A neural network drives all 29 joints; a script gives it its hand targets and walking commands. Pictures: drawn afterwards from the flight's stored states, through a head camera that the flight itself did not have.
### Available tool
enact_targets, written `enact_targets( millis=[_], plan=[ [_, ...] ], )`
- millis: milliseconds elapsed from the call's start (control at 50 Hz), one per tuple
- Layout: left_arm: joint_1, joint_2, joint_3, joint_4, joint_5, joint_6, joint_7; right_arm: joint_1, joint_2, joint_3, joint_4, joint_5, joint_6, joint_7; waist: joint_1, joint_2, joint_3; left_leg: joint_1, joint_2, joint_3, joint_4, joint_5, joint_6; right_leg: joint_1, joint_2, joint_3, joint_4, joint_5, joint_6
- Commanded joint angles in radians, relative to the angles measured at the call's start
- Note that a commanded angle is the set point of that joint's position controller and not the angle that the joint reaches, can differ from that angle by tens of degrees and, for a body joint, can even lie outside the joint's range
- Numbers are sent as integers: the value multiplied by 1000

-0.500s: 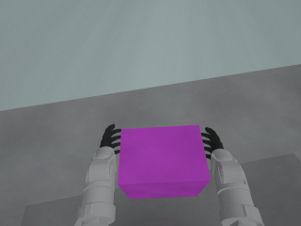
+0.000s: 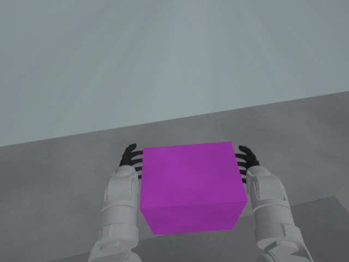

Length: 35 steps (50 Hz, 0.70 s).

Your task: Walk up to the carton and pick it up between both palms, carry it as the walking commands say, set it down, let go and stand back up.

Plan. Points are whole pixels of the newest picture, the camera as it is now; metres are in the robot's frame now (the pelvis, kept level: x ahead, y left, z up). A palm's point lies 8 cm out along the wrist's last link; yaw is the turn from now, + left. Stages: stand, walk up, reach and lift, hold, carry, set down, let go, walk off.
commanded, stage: reach and lift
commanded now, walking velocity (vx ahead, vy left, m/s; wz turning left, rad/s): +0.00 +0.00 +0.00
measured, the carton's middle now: (190, 190) +0.30 +0.00 -0.02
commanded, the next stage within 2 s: hold in 0.96 s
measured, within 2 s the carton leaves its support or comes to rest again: neither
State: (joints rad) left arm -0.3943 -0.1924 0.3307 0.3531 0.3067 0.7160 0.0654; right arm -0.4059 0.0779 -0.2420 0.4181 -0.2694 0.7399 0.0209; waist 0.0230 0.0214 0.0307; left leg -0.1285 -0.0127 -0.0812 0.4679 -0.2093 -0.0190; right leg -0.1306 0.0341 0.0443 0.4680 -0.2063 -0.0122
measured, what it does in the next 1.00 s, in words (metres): stands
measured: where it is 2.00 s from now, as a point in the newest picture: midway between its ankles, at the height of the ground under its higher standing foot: outside the picture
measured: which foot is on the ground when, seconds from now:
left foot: down 0.00-1.00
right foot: down 0.00-1.00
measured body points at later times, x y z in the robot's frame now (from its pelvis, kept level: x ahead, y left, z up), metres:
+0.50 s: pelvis +0.02 +0.01 +0.00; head -0.02 +0.01 +0.45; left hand +0.33 +0.16 +0.04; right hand +0.33 -0.15 +0.03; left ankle +0.04 +0.13 -0.74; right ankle +0.04 -0.11 -0.74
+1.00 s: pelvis +0.02 +0.01 +0.00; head -0.03 +0.00 +0.45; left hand +0.31 +0.16 +0.05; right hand +0.30 -0.15 +0.03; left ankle +0.04 +0.13 -0.74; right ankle +0.04 -0.11 -0.74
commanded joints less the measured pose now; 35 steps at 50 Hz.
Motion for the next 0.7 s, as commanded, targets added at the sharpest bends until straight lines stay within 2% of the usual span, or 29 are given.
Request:
enact_targets(
  millis=[0,20,40,60,80,100,140,160,180,200,220,260,280,300,340,380,400,440,460,480,500,520,540,560,580,600,640,660,680],
  plan=[
    [-688,-987,-632,-8,-325,-30,-322,-838,1069,554,-152,323,-102,264,-2,-57,-411,27,-56,4,-80,10,26,87,30,35,-91,3,5],
    [-693,-981,-624,4,-316,-29,-321,-820,1073,528,-115,316,-101,263,-4,-16,-404,28,-61,10,-81,2,24,75,32,40,-92,-6,2],
    [-702,-985,-612,35,-312,-27,-326,-835,1070,504,-100,305,-105,262,-20,-20,-379,20,-62,8,-77,-39,26,65,28,41,-92,-40,1],
    [-695,-984,-607,39,-307,-22,-329,-790,1068,482,-47,292,-94,261,-18,-21,-367,15,-62,6,-78,-33,24,64,24,37,-95,-50,0],
    [-699,-995,-623,23,-324,-30,-328,-818,1088,521,-111,315,-102,259,-7,-21,-401,18,-54,16,-77,-9,27,91,30,36,-90,-6,6],
    [-736,-976,-606,28,-322,-38,-332,-841,1092,518,-98,310,-100,257,-7,-52,-399,6,-56,14,-72,-25,34,81,29,42,-88,-25,10],
    [-696,-975,-602,36,-314,-35,-336,-825,1091,520,-89,315,-95,253,-2,-68,-405,12,-62,13,-66,-10,34,82,23,43,-94,-23,12],
    [-700,-956,-602,26,-311,-33,-332,-797,1077,505,-79,310,-91,254,-8,-56,-366,14,-55,7,-72,9,31,65,26,38,-92,7,7],
    [-659,-968,-596,40,-305,-27,-330,-800,1087,523,-113,318,-93,250,5,-38,-369,17,-64,24,-73,42,24,88,29,37,-96,38,13],
    [-662,-978,-616,29,-322,-29,-331,-814,1084,532,-144,321,-96,248,1,-52,-425,24,-60,18,-73,53,30,102,34,38,-89,49,18],
    [-643,-988,-618,39,-309,-25,-333,-778,1063,517,-134,320,-95,249,-2,20,-413,-9,-66,15,-86,58,21,114,35,35,-88,70,9],
    [-654,-969,-651,-30,-335,-40,-330,-782,1074,560,-178,337,-94,247,-5,-53,-457,38,-60,8,-68,119,29,121,37,39,-79,124,20],
    [-668,-964,-649,-20,-330,-35,-326,-716,1085,523,-112,315,-89,242,-19,-47,-444,42,-60,6,-70,111,28,106,37,42,-82,120,16],
    [-636,-968,-645,-17,-329,-34,-327,-744,1073,551,-167,320,-93,242,-18,-40,-417,45,-60,1,-73,115,30,102,35,43,-81,125,12],
    [-619,-976,-672,-36,-342,-32,-327,-717,1036,541,-174,319,-91,243,-32,-18,-438,39,-59,-3,-82,142,19,125,43,31,-82,152,11],
    [-588,-968,-653,-40,-331,-33,-318,-727,1049,573,-209,333,-87,241,-9,-41,-436,48,-60,-4,-77,158,25,130,41,35,-79,171,16],
    [-563,-986,-658,-19,-327,-30,-315,-722,1031,577,-223,329,-89,242,-13,-33,-458,51,-58,-8,-81,181,21,133,45,35,-75,186,13],
    [-622,-973,-696,-93,-348,-36,-314,-675,1040,568,-189,329,-81,248,-29,-31,-466,80,-56,-12,-76,191,18,106,46,36,-74,187,12],
    [-581,-981,-711,-85,-351,-32,-311,-679,1039,590,-230,337,-88,244,-26,-33,-482,80,-60,-11,-75,206,17,129,46,37,-73,206,12],
    [-559,-988,-700,-73,-345,-24,-310,-649,1032,583,-221,336,-83,245,-30,-4,-436,79,-60,-14,-76,227,17,112,42,43,-78,206,6],
    [-559,-993,-711,-98,-354,-22,-311,-633,1037,587,-240,326,-80,242,-30,-13,-439,77,-60,-18,-78,220,14,116,45,41,-78,200,5],
    [-510,-998,-694,-64,-345,-23,-312,-652,1017,607,-280,326,-82,240,-27,-37,-427,72,-55,-26,-85,236,17,113,46,37,-78,199,9],
    [-500,-986,-680,-71,-332,-19,-307,-617,1020,600,-248,326,-71,243,-12,-37,-420,98,-55,-17,-83,238,19,108,44,38,-83,199,11],
    [-496,-1001,-710,-108,-349,-25,-309,-632,1015,620,-302,340,-81,245,-17,-24,-473,104,-59,-26,-81,286,13,123,48,38,-80,227,8],
    [-443,-995,-694,-84,-337,-12,-302,-595,994,618,-289,331,-68,242,-21,-40,-449,136,-53,-25,-81,318,14,101,50,39,-83,236,12],
    [-453,-975,-715,-130,-339,-13,-303,-579,1002,621,-297,344,-66,241,-15,5,-424,124,-64,-14,-81,328,8,115,45,43,-87,266,10],
    [-437,-988,-711,-113,-337,-13,-303,-591,993,626,-315,333,-70,238,-15,-8,-439,104,-62,-22,-86,280,12,124,47,45,-89,223,9],
    [-405,-1002,-715,-115,-344,-11,-300,-566,990,640,-335,335,-63,240,-14,-33,-428,127,-55,-29,-88,336,10,112,53,37,-93,236,8],
    [-406,-981,-707,-109,-329,-1,-297,-536,991,618,-299,327,-55,239,-22,-18,-364,116,-55,-24,-94,314,13,87,46,42,-98,232,8]
  ],
)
